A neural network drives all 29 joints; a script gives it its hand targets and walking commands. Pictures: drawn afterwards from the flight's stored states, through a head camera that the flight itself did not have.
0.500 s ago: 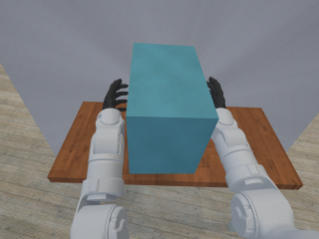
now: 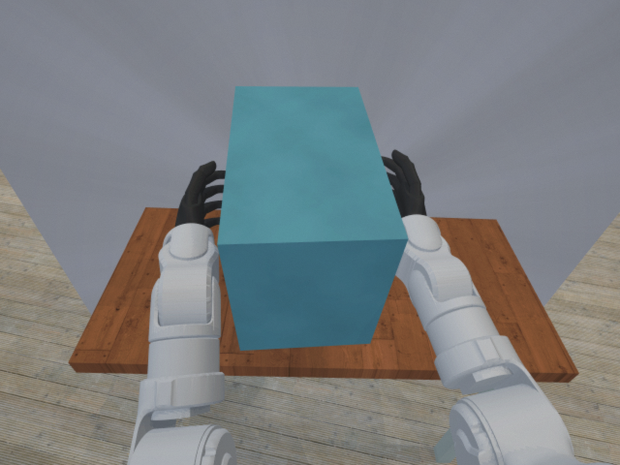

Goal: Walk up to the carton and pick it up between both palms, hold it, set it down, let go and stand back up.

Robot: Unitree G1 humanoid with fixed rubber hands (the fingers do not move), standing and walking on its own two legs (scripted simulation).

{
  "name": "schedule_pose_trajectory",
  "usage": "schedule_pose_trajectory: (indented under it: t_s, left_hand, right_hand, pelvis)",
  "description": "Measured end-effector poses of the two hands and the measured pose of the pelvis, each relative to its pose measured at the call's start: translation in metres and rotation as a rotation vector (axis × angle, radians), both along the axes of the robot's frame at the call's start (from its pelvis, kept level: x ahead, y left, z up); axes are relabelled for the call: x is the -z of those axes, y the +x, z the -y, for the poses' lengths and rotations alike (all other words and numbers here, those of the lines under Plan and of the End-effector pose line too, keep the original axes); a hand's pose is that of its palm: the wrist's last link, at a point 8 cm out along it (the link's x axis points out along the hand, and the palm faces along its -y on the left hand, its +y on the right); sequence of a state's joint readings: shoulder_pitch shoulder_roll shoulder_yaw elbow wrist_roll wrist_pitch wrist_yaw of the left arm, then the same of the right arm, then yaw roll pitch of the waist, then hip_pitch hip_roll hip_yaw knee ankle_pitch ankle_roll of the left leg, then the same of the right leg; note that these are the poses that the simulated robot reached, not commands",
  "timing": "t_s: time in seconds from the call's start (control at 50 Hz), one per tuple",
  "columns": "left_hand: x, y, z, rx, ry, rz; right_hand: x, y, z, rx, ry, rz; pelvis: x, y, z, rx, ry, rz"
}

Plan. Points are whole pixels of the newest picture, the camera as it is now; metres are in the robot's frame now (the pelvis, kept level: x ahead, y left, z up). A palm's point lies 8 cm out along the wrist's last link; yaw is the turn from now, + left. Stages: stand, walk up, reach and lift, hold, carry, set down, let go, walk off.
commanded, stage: reach and lift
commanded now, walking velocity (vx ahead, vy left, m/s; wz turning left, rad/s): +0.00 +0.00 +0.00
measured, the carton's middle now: (301, 213) +0.40 -0.01 +0.14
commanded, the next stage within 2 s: hold in 0.06 s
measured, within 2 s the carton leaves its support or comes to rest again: neither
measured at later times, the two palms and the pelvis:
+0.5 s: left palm (180, 226) +0.34 +0.14 +0.18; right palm (405, 212) +0.34 -0.13 +0.18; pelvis -0.02 +0.01 +0.00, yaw -1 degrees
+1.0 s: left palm (180, 224) +0.34 +0.14 +0.19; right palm (405, 210) +0.35 -0.13 +0.19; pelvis -0.03 +0.00 +0.00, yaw -1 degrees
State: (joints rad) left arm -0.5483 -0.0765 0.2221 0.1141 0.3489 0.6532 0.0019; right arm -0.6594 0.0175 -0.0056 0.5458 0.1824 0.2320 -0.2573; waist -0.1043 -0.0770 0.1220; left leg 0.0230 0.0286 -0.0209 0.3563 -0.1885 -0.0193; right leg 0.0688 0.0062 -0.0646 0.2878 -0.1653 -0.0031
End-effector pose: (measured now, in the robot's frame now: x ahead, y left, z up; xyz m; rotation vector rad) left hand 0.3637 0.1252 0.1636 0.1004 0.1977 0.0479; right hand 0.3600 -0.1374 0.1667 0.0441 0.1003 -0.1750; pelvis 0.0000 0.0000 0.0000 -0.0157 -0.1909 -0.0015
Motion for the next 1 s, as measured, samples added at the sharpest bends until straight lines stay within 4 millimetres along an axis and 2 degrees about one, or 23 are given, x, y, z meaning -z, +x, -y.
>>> schedule_pose_trajectory:
  t_s: [0.28,0.4,0.52,0.76,0.9,1.0]
  left_hand:
    - [-0.011,-0.014,-0.009,-0.013,0.002,0.021]
    - [-0.008,-0.013,-0.012,-0.012,-0.015,-0.009]
    - [-0.020,-0.020,-0.011,-0.028,-0.013,0.039]
    - [-0.020,-0.028,-0.006,-0.035,-0.013,0.007]
    - [-0.027,-0.027,-0.009,-0.045,-0.011,0.014]
    - [-0.023,-0.023,-0.010,-0.045,-0.004,-0.012]
  right_hand:
    - [-0.005,-0.012,-0.009,-0.005,0.025,0.028]
    - [-0.005,-0.013,-0.012,-0.002,0.011,-0.001]
    - [-0.019,-0.016,-0.011,-0.011,0.010,0.050]
    - [-0.019,-0.022,-0.007,-0.022,0.014,0.024]
    - [-0.022,-0.019,-0.009,-0.027,0.020,0.032]
    - [-0.019,-0.013,-0.010,-0.034,0.015,0.008]
  pelvis:
    - [0.000,-0.011,-0.012,0.014,-0.003,0.006]
    - [0.000,-0.018,-0.012,0.016,0.001,-0.002]
    - [0.001,-0.021,-0.011,0.014,-0.003,0.000]
    - [0.001,-0.025,-0.009,0.014,0.002,0.026]
    - [0.001,-0.028,-0.006,0.013,0.006,0.016]
    - [0.000,-0.028,-0.005,0.007,0.009,0.005]
